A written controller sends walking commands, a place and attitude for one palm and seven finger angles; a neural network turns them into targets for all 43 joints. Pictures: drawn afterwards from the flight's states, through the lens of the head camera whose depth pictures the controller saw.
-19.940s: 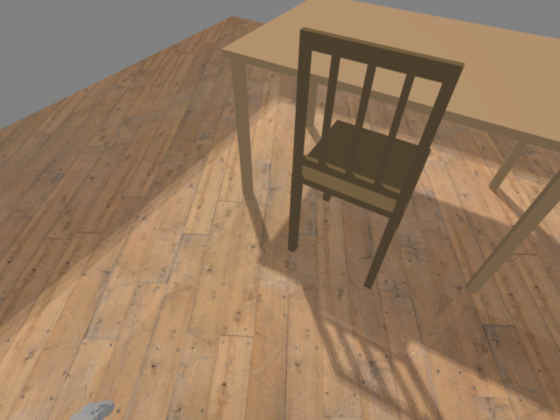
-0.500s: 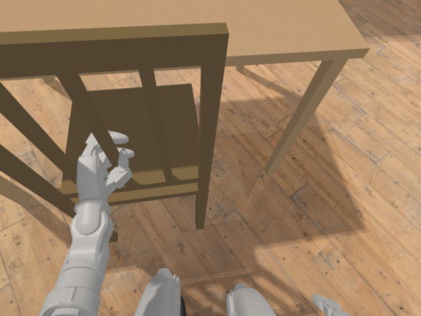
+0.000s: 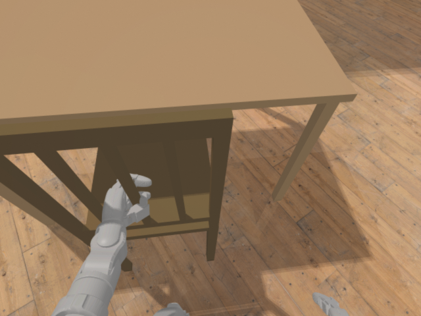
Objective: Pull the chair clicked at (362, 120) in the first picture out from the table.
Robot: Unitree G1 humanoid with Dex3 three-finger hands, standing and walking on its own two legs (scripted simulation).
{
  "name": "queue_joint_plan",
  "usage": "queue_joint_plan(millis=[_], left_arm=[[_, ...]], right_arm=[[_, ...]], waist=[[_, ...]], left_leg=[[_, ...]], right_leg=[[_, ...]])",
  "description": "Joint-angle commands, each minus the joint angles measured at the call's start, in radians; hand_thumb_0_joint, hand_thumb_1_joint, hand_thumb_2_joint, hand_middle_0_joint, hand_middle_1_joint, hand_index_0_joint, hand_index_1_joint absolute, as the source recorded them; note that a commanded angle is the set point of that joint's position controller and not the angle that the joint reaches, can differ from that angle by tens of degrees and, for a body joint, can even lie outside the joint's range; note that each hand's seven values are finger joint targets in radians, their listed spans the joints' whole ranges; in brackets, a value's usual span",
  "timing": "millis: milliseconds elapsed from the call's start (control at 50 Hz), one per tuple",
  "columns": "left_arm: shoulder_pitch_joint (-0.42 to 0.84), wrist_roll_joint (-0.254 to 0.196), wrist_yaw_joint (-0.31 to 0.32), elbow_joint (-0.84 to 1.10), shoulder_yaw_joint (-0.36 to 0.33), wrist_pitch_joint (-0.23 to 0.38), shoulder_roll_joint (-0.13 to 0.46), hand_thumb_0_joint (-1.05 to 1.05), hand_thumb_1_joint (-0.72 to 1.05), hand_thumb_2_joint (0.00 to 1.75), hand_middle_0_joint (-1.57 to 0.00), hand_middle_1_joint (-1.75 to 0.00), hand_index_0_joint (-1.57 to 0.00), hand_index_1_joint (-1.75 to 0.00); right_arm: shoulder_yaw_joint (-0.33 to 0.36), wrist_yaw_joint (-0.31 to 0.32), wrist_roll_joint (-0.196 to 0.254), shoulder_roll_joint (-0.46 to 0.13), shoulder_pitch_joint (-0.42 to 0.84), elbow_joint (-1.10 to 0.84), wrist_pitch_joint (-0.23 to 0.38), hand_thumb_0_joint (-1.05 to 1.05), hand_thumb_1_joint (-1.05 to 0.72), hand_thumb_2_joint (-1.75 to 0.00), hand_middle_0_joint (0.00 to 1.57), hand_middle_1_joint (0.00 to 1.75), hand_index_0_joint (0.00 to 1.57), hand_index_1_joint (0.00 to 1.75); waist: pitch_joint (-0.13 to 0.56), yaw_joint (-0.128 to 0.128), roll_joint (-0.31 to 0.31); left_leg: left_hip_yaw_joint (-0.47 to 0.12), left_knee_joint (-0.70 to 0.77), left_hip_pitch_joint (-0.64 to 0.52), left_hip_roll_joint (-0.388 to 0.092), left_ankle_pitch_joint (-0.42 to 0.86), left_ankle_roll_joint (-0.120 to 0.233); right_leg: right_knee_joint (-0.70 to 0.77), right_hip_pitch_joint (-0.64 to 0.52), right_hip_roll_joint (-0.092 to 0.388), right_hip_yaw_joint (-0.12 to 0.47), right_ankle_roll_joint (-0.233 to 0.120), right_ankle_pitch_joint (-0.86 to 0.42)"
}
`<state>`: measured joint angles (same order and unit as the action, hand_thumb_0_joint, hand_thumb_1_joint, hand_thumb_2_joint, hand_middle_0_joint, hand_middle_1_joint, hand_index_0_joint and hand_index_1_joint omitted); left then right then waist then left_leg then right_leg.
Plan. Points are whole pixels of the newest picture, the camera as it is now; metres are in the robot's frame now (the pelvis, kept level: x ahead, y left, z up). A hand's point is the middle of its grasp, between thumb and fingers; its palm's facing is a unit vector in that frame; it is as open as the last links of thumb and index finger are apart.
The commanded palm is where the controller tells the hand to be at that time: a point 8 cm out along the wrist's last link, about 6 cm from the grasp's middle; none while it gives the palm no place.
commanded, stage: step backward, pulling the chair out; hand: left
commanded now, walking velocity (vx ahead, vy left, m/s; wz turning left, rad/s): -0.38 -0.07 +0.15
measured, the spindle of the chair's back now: (132, 191) +0.37 +0.17 -0.03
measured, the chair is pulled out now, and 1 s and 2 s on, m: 0.05 0.19 0.29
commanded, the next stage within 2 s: none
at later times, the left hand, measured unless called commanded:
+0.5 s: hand (151, 251) +0.25 +0.12 -0.04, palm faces +0.04 -0.99 -0.14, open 5.0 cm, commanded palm +0.23 +0.17 -0.04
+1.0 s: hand (151, 273) +0.21 +0.11 -0.04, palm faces -0.01 -0.99 -0.17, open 5.1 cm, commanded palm +0.18 +0.16 -0.04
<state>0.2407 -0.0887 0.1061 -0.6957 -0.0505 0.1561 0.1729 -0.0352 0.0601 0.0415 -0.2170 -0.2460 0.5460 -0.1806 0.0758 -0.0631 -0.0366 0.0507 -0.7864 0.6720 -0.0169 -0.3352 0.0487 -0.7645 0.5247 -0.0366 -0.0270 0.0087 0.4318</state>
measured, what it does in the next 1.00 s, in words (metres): shifts its weight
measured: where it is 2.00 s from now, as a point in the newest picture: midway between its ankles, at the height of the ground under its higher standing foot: outside the picture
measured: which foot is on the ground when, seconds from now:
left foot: down 0.00-1.00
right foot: down 0.00-1.00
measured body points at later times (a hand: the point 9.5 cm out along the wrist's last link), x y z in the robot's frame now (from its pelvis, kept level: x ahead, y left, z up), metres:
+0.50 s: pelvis -0.07 -0.02 +0.02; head +0.00 -0.03 +0.47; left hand +0.24 +0.17 -0.03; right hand +0.03 -0.27 -0.11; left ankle +0.03 +0.09 -0.71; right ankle -0.06 -0.11 -0.71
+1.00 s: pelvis -0.12 -0.01 +0.02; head -0.05 -0.01 +0.46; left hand +0.21 +0.17 -0.03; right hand +0.00 -0.26 -0.11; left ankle -0.02 +0.09 -0.71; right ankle -0.06 -0.11 -0.70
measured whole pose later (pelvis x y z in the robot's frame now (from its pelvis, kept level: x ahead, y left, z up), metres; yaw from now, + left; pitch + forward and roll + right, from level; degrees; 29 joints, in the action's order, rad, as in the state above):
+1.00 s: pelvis -0.12 -0.01 +0.02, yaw +2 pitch +0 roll -1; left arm 0.40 -0.04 0.10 -0.92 0.04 0.21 0.16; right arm 0.00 0.08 -0.01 -0.21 -0.18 0.71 0.00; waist -0.16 -0.04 -0.02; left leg 0.00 -0.56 0.45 0.00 -0.12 0.03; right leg -0.61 0.40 -0.04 -0.05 -0.02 0.30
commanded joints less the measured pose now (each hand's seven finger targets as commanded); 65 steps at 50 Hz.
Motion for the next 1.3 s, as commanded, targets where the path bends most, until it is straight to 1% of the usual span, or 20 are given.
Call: queue_joint_plan(millis=[0, 100, 200, 280, 420, 540, 600, 640, 680, 740, 840, 940, 980, 1060, 1100, 1120, 1140, 1200, 1240, 1280], left_arm=[[0.24, 0.055, -0.007, 0.065, 0.001, 0.049, 0.149, 0.0, 0.9, 0.9, -0.5, -1.45, -0.5, -1.45], [0.211, 0.049, -0.029, 0.025, 0.017, 0.064, 0.132, 0.0, 0.9, 0.9, -0.5, -1.45, -0.5, -1.45], [0.152, 0.049, -0.034, 0.08, 0.006, 0.082, 0.139, 0.0, 0.9, 0.9, -0.5, -1.45, -0.5, -1.45], [0.156, 0.045, -0.036, 0.112, 0.008, 0.09, 0.14, 0.0, 0.9, 0.9, -0.5, -1.45, -0.5, -1.45], [0.27, 0.05, -0.017, 0.038, 0.02, 0.101, 0.155, 0.0, 0.9, 0.9, -0.5, -1.45, -0.5, -1.45], [0.351, 0.049, 0.007, -0.064, 0.011, 0.119, 0.2, 0.0, 0.9, 0.9, -0.5, -1.45, -0.5, -1.45], [0.387, 0.052, 0.021, -0.112, 0.041, 0.128, 0.168, 0.0, 0.9, 0.9, -0.5, -1.45, -0.5, -1.45], [0.376, 0.058, 0.031, -0.141, 0.03, 0.125, 0.178, 0.0, 0.9, 0.9, -0.5, -1.45, -0.5, -1.45], [0.381, 0.055, 0.029, -0.147, 0.058, 0.129, 0.143, 0.0, 0.9, 0.9, -0.5, -1.45, -0.5, -1.45], [0.378, 0.055, 0.026, -0.147, 0.048, 0.137, 0.156, 0.0, 0.9, 0.9, -0.5, -1.45, -0.5, -1.45], [0.407, 0.057, 0.008, -0.074, 0.097, 0.141, 0.086, 0.0, 0.9, 0.9, -0.5, -1.45, -0.5, -1.45], [0.343, 0.074, 0.001, -0.027, 0.072, 0.133, 0.096, 0.0, 0.9, 0.9, -0.5, -1.45, -0.5, -1.45], [0.329, 0.073, -0.008, 0.002, 0.08, 0.13, 0.084, 0.0, 0.9, 0.9, -0.5, -1.45, -0.5, -1.45], [0.26, 0.061, -0.01, 0.062, 0.041, 0.121, 0.122, 0.0, 0.9, 0.9, -0.5, -1.45, -0.5, -1.45], [0.255, 0.063, 0.002, 0.092, 0.037, 0.129, 0.149, 0.0, 0.9, 0.9, -0.5, -1.45, -0.5, -1.45], [0.246, 0.061, 0.02, 0.067, 0.012, 0.118, 0.17, 0.0, 0.9, 0.9, -0.5, -1.45, -0.5, -1.45], [0.232, 0.057, 0.031, 0.037, 0.007, 0.091, 0.163, 0.0, 0.9, 0.9, -0.5, -1.45, -0.5, -1.45], [0.246, 0.068, 0.03, 0.047, 0.003, 0.085, 0.142, 0.0, 0.9, 0.9, -0.5, -1.45, -0.5, -1.45], [0.268, 0.069, 0.037, 0.041, -0.009, 0.083, 0.164, 0.0, 0.9, 0.9, -0.5, -1.45, -0.5, -1.45], [0.286, 0.06, 0.033, 0.023, 0.028, 0.077, 0.107, 0.0, 0.9, 0.9, -0.5, -1.45, -0.5, -1.45]], right_arm=[[0.07, 0.031, -0.009, -0.164, -0.048, -0.054, 0.023, 0.0, -0.9, -0.9, 0.2, 0.3, 0.2, 0.3], [0.072, 0.019, -0.026, -0.155, -0.014, -0.051, 0.035, 0.0, -0.9, -0.9, 0.2, 0.3, 0.2, 0.3], [0.075, 0.012, -0.034, -0.158, -0.002, -0.05, 0.062, 0.0, -0.9, -0.9, 0.2, 0.3, 0.2, 0.3], [0.083, 0.019, -0.024, -0.162, 0.011, -0.05, 0.084, 0.0, -0.9, -0.9, 0.2, 0.3, 0.2, 0.3], [0.088, 0.034, -0.021, -0.162, 0.013, -0.003, 0.129, 0.0, -0.9, -0.9, 0.2, 0.3, 0.2, 0.3], [0.096, 0.043, -0.01, -0.165, 0.022, 0.038, 0.167, 0.0, -0.9, -0.9, 0.2, 0.3, 0.2, 0.3], [0.089, 0.043, -0.004, -0.163, 0.046, 0.063, 0.187, 0.0, -0.9, -0.9, 0.2, 0.3, 0.2, 0.3], [0.092, 0.049, -0.008, -0.17, 0.049, 0.082, 0.196, 0.0, -0.9, -0.9, 0.2, 0.3, 0.2, 0.3], [0.084, 0.049, -0.009, -0.17, 0.047, 0.093, 0.207, 0.0, -0.9, -0.9, 0.2, 0.3, 0.2, 0.3], [0.089, 0.055, -0.017, -0.196, 0.049, 0.1, 0.221, 0.0, -0.9, -0.9, 0.2, 0.3, 0.2, 0.3], [0.084, 0.052, -0.033, -0.177, 0.046, 0.08, 0.217, 0.0, -0.9, -0.9, 0.2, 0.3, 0.2, 0.3], [0.094, 0.036, -0.053, -0.169, 0.007, 0.074, 0.211, 0.0, -0.9, -0.9, 0.2, 0.3, 0.2, 0.3], [0.094, 0.031, -0.046, -0.162, 0.016, 0.065, 0.21, 0.0, -0.9, -0.9, 0.2, 0.3, 0.2, 0.3], [0.095, 0.039, -0.032, -0.154, 0.059, 0.034, 0.215, 0.0, -0.9, -0.9, 0.2, 0.3, 0.2, 0.3], [0.095, 0.039, -0.022, -0.138, 0.068, 0.024, 0.222, 0.0, -0.9, -0.9, 0.2, 0.3, 0.2, 0.3], [0.099, 0.039, -0.019, -0.146, 0.082, 0.039, 0.216, 0.0, -0.9, -0.9, 0.2, 0.3, 0.2, 0.3], [0.104, 0.039, -0.02, -0.159, 0.106, 0.053, 0.21, 0.0, -0.9, -0.9, 0.2, 0.3, 0.2, 0.3], [0.064, 0.034, -0.036, -0.118, 0.116, 0.067, 0.224, 0.0, -0.9, -0.9, 0.2, 0.3, 0.2, 0.3], [0.066, 0.04, -0.031, -0.139, 0.11, 0.08, 0.218, 0.0, -0.9, -0.9, 0.2, 0.3, 0.2, 0.3], [0.067, 0.048, -0.028, -0.133, 0.084, 0.093, 0.22, 0.0, -0.9, -0.9, 0.2, 0.3, 0.2, 0.3]], waist=[[0.319, 0.001, -0.09], [0.272, 0.023, -0.198], [0.303, 0.028, -0.17], [0.305, 0.02, -0.096], [0.233, 0.012, -0.106], [0.124, 0.011, 0.026], [0.08, 0.018, 0.078], [0.083, 0.021, 0.069], [0.078, 0.015, 0.089], [0.026, 0.027, 0.036], [0.155, 0.037, -0.11], [0.241, 0.022, -0.114], [0.227, 0.012, -0.113], [0.182, 0.024, -0.059], [0.157, 0.024, 0.089], [0.159, 0.041, 0.146], [0.147, 0.058, 0.146], [0.184, 0.041, 0.06], [0.176, 0.04, 0.085], [0.184, 0.049, 0.151]], left_leg=[[-0.166, 0.123, -0.475, -0.116, 0.739, 0.016], [-0.237, 0.215, -0.598, -0.162, 0.784, 0.026], [-0.228, 0.225, -0.642, -0.17, 0.847, 0.023], [-0.203, 0.252, -0.579, -0.164, 0.704, 0.012], [-0.198, 0.309, -0.512, -0.153, 0.401, 0.016], [-0.126, 0.245, -0.431, -0.069, 0.06, -0.019], [-0.09, 0.106, -0.438, -0.016, 0.033, -0.051], [-0.108, 0.081, -0.419, -0.008, 0.028, -0.053], [-0.128, 0.139, -0.401, -0.015, 0.063, -0.048], [-0.214, 0.324, -0.366, -0.076, 0.182, -0.013], [-0.41, 0.426, -0.429, -0.23, 0.3, 0.074], [-0.387, 0.333, -0.558, -0.265, 0.575, 0.087], [-0.348, 0.321, -0.496, -0.257, 0.529, 0.078], [-0.276, 0.293, -0.23, -0.181, 0.192, 0.031], [-0.16, 0.096, -0.194, -0.04, -0.119, -0.041], [-0.107, -0.153, -0.256, 0.021, -0.128, -0.075], [-0.152, -0.331, -0.239, 0.031, -0.172, -0.08], [-0.187, -0.289, -0.158, -0.002, -0.14, -0.086], [-0.166, -0.191, -0.203, 0.0, -0.167, -0.085], [-0.131, -0.048, -0.242, -0.001, -0.181, -0.081]], right_leg=[[0.113, -0.125, 0.074, 0.041, 0.016, -0.558], [0.179, -0.108, 0.047, 0.026, -0.01, -0.253], [0.251, -0.186, 0.051, 0.033, -0.016, -0.356], [0.282, -0.268, 0.063, 0.043, -0.022, -0.447], [0.309, -0.241, 0.077, 0.071, -0.014, -0.299], [0.461, -0.177, 0.181, 0.175, -0.022, -0.096], [0.535, -0.096, 0.283, 0.225, -0.057, 0.038], [0.526, -0.124, 0.301, 0.216, -0.074, -0.036], [0.477, -0.168, 0.289, 0.172, -0.074, -0.118], [0.38, -0.215, 0.174, 0.099, -0.024, -0.182], [0.138, -0.23, 0.062, 0.071, -0.029, -0.111], [0.162, -0.216, 0.049, 0.073, -0.036, -0.084], [0.199, -0.28, 0.053, 0.07, -0.035, -0.13], [0.267, -0.428, 0.132, 0.151, -0.069, -0.213], [0.451, -0.313, 0.313, 0.349, -0.142, 0.062], [0.548, -0.212, 0.422, 0.411, -0.171, 0.127], [0.569, -0.168, 0.459, 0.421, -0.199, 0.072], [0.404, -0.364, 0.41, 0.247, -0.183, -0.326], [0.382, -0.374, 0.389, 0.208, -0.16, -0.437], [0.385, -0.417, 0.371, 0.196, -0.142, -0.482]])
